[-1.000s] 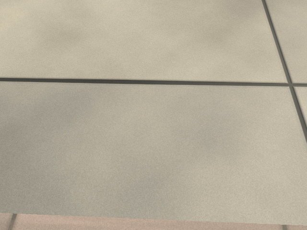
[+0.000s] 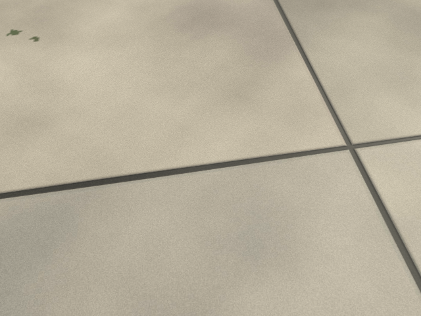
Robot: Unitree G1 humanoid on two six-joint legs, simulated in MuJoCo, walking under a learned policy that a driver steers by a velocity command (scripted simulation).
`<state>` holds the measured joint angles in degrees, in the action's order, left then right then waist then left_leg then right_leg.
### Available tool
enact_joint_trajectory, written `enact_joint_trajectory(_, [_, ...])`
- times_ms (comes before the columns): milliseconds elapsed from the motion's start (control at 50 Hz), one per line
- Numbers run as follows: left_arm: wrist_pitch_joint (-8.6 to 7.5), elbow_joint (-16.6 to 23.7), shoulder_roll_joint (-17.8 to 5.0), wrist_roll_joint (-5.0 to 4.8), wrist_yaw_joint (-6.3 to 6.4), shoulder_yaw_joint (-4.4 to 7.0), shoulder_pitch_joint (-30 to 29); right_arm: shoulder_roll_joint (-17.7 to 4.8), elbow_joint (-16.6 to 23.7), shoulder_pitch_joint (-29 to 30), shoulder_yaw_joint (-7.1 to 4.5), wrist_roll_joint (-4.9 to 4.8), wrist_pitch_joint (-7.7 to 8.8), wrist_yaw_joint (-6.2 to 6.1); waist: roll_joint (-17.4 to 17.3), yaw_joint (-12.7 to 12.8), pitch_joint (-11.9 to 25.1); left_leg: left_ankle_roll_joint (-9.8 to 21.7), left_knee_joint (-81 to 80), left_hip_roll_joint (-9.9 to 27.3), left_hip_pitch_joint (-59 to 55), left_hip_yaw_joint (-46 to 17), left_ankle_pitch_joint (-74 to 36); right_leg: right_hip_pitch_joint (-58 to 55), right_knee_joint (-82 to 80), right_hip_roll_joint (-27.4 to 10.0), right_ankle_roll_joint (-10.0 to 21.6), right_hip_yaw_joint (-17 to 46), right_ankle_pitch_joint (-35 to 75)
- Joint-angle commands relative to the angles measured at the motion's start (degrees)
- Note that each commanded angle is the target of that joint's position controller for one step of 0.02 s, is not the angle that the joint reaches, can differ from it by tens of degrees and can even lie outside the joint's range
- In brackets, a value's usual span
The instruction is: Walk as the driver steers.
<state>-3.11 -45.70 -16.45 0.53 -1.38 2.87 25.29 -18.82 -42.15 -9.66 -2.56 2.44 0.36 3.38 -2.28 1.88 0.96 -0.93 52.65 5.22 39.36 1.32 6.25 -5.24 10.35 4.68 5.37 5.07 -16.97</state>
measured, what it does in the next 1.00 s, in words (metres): walks ahead, turning left: left foot, then right foot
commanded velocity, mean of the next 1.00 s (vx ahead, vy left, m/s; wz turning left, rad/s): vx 0.94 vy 0.00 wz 0.38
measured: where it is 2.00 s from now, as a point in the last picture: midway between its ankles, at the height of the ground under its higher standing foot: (138, 139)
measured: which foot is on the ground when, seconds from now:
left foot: up 0.00-0.18, down 0.20-0.62, up 0.64-1.00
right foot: down 0.00-0.22, up 0.24-0.62, down 0.64-1.00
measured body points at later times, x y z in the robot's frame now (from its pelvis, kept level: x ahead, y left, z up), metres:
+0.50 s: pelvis +0.43 +0.09 +0.00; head +0.45 +0.10 +0.44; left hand +0.59 +0.37 -0.06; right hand +0.49 -0.19 -0.13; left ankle +0.31 +0.10 -0.74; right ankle +0.67 -0.03 -0.67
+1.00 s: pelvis +0.87 +0.25 -0.01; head +0.89 +0.27 +0.44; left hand +0.63 +0.43 -0.13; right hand +1.22 +0.23 -0.03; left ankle +0.94 +0.43 -0.73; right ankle +0.79 +0.05 -0.74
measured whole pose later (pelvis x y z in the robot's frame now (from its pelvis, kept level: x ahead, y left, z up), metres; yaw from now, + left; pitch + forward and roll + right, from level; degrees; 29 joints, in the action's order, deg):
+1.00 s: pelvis +0.87 +0.25 -0.01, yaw +25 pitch +3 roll -1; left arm -4.6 -53.3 -17.0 0.2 -1.4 3.7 36.2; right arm -15.3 -33.0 5.3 2.3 2.6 5.0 3.2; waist 0.2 8.7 0.7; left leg 1.1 34.1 1.6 32.3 -1.9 7.5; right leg -2.8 18.3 1.3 0.7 8.6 -23.1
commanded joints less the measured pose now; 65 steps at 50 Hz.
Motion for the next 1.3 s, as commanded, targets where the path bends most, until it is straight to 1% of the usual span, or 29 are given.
enact_joint_trajectory(20, [-1.90,0.76,-8.22,0.65,0.28,1.63,3.34,-2.46,6.76,14.08,0.15,-0.74,1.13,0.71,7.11,4.37,-10.53,1.78,-4.91,-1.42,10.46,2.60,-3.65,1.37,-9.37,-13.44,5.65,3.69,5.91])
enact_joint_trajectory(100, [-3.08,-1.18,-8.55,1.35,1.31,0.86,0.85,-1.18,8.26,14.70,1.11,-1.00,1.64,1.50,6.82,2.12,-11.77,6.84,-12.66,-3.98,3.35,4.79,-4.68,0.45,-11.45,-15.61,3.05,-5.45,27.98])
enact_joint_trajectory(140, [-3.22,-1.80,-9.17,1.90,1.99,0.66,0.74,-1.92,7.11,10.84,1.09,-1.08,1.52,0.83,7.92,-0.26,-5.98,9.27,-12.92,-8.92,-6.56,9.50,-1.39,-2.58,-2.90,-15.98,0.69,-9.73,65.48])
enact_joint_trajectory(180, [-2.00,-1.95,-11.80,3.45,3.11,1.37,-0.31,-4.92,3.09,-4.11,0.01,-1.31,1.41,-0.05,11.49,-7.64,3.65,11.41,-11.18,-13.64,-20.21,9.97,6.24,-4.78,18.72,-17.50,-1.02,-11.50,87.73])
enact_joint_trajectory(200, [-1.32,-1.41,-13.06,3.40,3.39,1.77,-2.52,-7.04,-0.77,-16.66,-1.19,-1.35,1.52,-0.68,10.61,-13.74,8.73,12.78,-14.04,-14.46,-32.79,8.47,8.86,0.27,35.91,-17.11,-1.38,-12.25,86.39])
enact_joint_trajectory(220, [-1.81,-0.17,-11.38,2.74,3.11,1.21,-4.24,-11.33,-2.79,-25.17,-3.07,-0.75,1.41,-1.64,5.08,-17.15,12.24,15.63,-17.22,-8.15,-46.75,-3.75,19.46,13.96,57.37,-13.18,-1.45,-12.38,67.00])
enact_joint_trajectory(240, [-3.28,3.85,-4.15,0.42,1.20,-0.34,-3.92,-17.12,-3.10,-21.80,-5.08,-0.79,0.66,-1.90,-17.56,-10.33,13.85,27.05,-29.87,7.76,-61.11,-42.97,33.83,43.71,83.08,2.09,-6.46,-8.04,2.04])
enact_joint_trajectory(260, [-4.67,5.64,-7.60,1.47,1.04,-0.64,-10.28,-13.92,-1.89,-17.30,-4.81,-2.01,0.90,-1.57,-5.41,-10.84,13.39,26.48,-37.00,8.30,-60.50,-53.18,30.45,51.28,85.07,0.23,-3.95,2.32,-0.58])
enact_joint_trajectory(300, [-5.91,7.68,-6.94,1.69,0.79,-1.65,-13.62,-9.01,-3.53,-16.24,-3.93,-1.87,1.57,-2.20,6.01,-6.61,3.27,22.56,-39.20,6.56,-45.51,-41.60,20.43,49.41,75.14,-6.00,-2.99,2.84,2.53])
enact_joint_trajectory(380, [-1.37,9.56,-4.03,4.52,0.58,-3.03,-13.75,-5.96,-3.50,-11.78,-2.39,-2.10,3.68,-2.76,4.89,0.56,-5.87,20.84,-42.74,-1.68,-22.83,-27.17,13.83,43.97,61.76,-10.50,-6.13,-0.31,-3.11])
enact_joint_trajectory(460, [-1.10,15.74,-2.65,2.63,-0.79,-4.37,-27.73,-7.30,-2.57,-12.06,-3.08,-2.57,4.76,-2.75,2.11,-2.89,-10.32,17.63,-47.55,-6.42,-12.00,-21.71,3.92,35.78,35.94,-9.92,-8.77,-5.33,14.80])
enact_joint_trajectory(580, [-1.74,16.00,-5.73,1.68,0.50,-3.09,-27.35,-10.25,-3.41,-15.97,-4.55,-3.07,4.51,-3.23,-0.58,-4.99,-1.62,11.28,-34.18,-4.33,-31.42,-23.84,-30.62,23.44,18.56,-3.97,-6.59,-4.67,19.31])
enact_joint_trajectory(620, [-2.22,11.74,-10.79,0.94,2.03,-0.59,-10.33,-13.84,-2.68,-12.27,-5.23,-2.00,4.59,-3.09,-0.32,4.78,9.11,8.79,-12.46,-5.70,-30.28,-22.94,-36.43,4.09,19.31,-3.87,-5.43,-4.12,10.55])
enact_joint_trajectory(640, [-2.36,8.60,-14.00,1.85,3.39,1.13,3.74,-10.13,-2.28,-10.29,-4.19,-1.14,5.49,-3.09,1.66,10.95,16.33,8.71,3.80,-7.13,-23.69,-19.02,-27.31,-9.05,22.90,-10.74,-3.70,-0.04,-0.75])
enact_joint_trajectory(660, [-2.59,6.86,-17.78,4.50,3.83,2.16,8.20,0.71,-0.46,-13.68,-1.45,-2.56,6.13,-3.10,18.60,7.78,20.86,7.69,22.70,-13.34,-7.13,-13.66,18.31,-20.69,16.67,-26.32,0.76,25.38,-18.92])
enact_joint_trajectory(680, [-2.30,5.95,-18.84,3.42,2.68,3.00,3.67,-0.59,0.25,-19.32,-0.46,-3.46,6.03,-2.64,28.10,2.64,23.84,7.62,30.07,-13.41,1.05,-11.48,19.00,-19.70,5.41,-29.83,6.63,51.25,-23.72])
enact_joint_trajectory(720, [-2.16,6.36,-8.35,2.19,1.37,1.59,-5.12,-4.33,0.14,-7.28,-0.59,-0.74,5.03,-2.20,7.48,2.90,7.64,7.36,27.76,-7.27,3.55,-9.31,10.18,-4.05,5.88,-22.42,6.94,32.76,-16.47])
enact_joint_trajectory(740, [-2.24,4.82,-7.10,2.31,1.18,1.31,-4.60,-3.81,1.63,-2.95,-0.34,0.10,4.93,-1.72,4.13,2.38,4.51,7.02,24.62,-6.33,2.53,-9.10,10.67,1.26,5.90,-19.72,6.20,26.77,-8.65])
enact_joint_trajectory(840, [-3.31,-1.03,-5.97,0.17,1.40,0.91,0.67,-0.75,9.24,6.32,2.17,2.39,3.94,-0.38,6.78,-2.03,-3.15,3.19,8.20,-0.97,5.36,-5.87,14.47,11.86,0.75,-15.91,8.52,19.96,6.02])
enact_joint_trajectory(900, [-3.11,0.73,-10.09,0.44,1.24,2.57,-5.01,-0.29,10.91,10.14,3.71,0.30,4.46,1.19,6.86,-3.76,-4.58,1.16,-12.38,-3.35,-17.40,-1.66,1.10,29.82,-5.42,-11.28,6.21,11.62,7.59])
enact_joint_trajectory(960, [-3.31,0.09,-12.18,-0.72,-0.07,3.22,-2.45,-3.73,8.84,6.99,2.22,-0.57,4.11,-0.07,5.61,-4.62,-3.14,1.35,-16.65,-4.92,-29.32,-0.74,-3.36,27.82,-2.52,-13.45,4.67,11.54,17.88])
enact_joint_trajectory(1000, [-3.09,-1.01,-12.91,-0.79,-0.36,3.40,-0.06,-6.48,5.16,-3.59,0.37,0.50,4.40,-2.00,1.47,-9.42,4.29,2.47,-19.85,-6.94,-42.03,0.43,2.21,24.57,18.93,-8.88,2.38,7.29,32.14])
enact_joint_trajectory(1020, [-3.31,-0.70,-11.42,-0.91,-0.42,3.05,-0.79,-9.03,3.95,-12.32,-0.87,1.52,4.79,-3.30,0.23,-13.92,9.45,3.48,-19.54,-0.64,-53.63,-4.78,9.13,32.52,35.48,-5.58,1.08,5.43,26.47])
enact_joint_trajectory(1040, [-3.40,1.25,-2.73,-1.09,0.14,1.18,0.43,-13.37,3.58,-19.77,-1.93,3.15,5.11,-4.39,-11.33,-13.40,15.64,5.36,-26.71,17.06,-61.99,-27.72,33.30,43.02,56.84,-1.65,0.45,2.57,-9.08])
enact_joint_trajectory(1060, [-2.54,3.61,-3.66,-2.31,0.57,1.08,3.27,-14.64,4.68,-16.39,-2.37,2.17,4.40,-4.61,-15.46,-9.17,16.91,8.92,-38.83,23.91,-57.62,-51.10,35.34,49.63,67.27,-0.82,0.51,0.65,-9.69])
enact_joint_trajectory(1080, [-1.25,2.82,-5.39,-0.89,1.11,1.40,-0.35,-9.11,5.02,-10.35,-1.48,1.31,4.33,-4.57,-6.95,-6.54,6.93,10.19,-37.40,21.39,-50.62,-42.33,25.84,52.67,69.48,-5.25,0.11,-0.46,-4.42])
enact_joint_trajectory(1120, [0.45,1.59,-4.13,0.15,0.76,1.56,-3.95,-2.06,4.44,-6.56,0.12,0.82,5.13,-3.73,-0.84,-3.97,-0.98,9.33,-32.78,15.55,-40.50,-20.18,-15.15,49.43,65.57,-7.71,-1.86,-1.91,-2.79])
enact_joint_trajectory(1180, [2.97,3.93,-2.42,1.15,-0.33,1.85,-6.89,-0.65,1.89,-6.73,0.40,-1.40,6.14,-3.62,-5.56,-0.97,-2.35,7.87,-33.20,12.78,-35.71,-6.82,-36.13,47.38,59.66,-8.31,-3.42,-3.34,-3.49])
enact_joint_trajectory(1300, [2.83,7.93,-1.06,1.32,-3.63,0.47,-12.00,-4.07,0.92,-0.94,-1.15,-2.92,6.01,-4.98,-4.32,2.44,-0.21,3.44,-31.04,5.90,-27.82,11.31,-35.41,25.75,27.62,-2.03,-1.77,-12.86,20.60])
Next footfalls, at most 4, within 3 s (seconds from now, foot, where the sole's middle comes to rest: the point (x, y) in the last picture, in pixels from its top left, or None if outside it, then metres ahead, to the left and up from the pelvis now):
0.20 left None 0.35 0.11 -0.78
0.64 right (219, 229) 0.82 0.07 -0.78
1.02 left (123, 194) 0.99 0.45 -0.78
1.40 right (159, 130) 1.34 0.35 -0.78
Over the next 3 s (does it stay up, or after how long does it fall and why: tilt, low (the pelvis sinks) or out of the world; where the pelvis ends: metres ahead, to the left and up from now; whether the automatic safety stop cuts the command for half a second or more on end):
stays up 1.49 0.42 -0.01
